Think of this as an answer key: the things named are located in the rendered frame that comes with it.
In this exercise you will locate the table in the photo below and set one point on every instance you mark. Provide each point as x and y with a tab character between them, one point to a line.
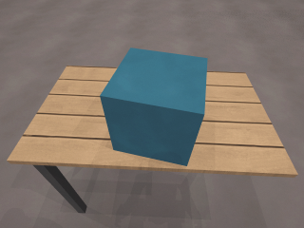
236	136

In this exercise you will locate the carton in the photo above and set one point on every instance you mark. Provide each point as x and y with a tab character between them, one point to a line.
154	104

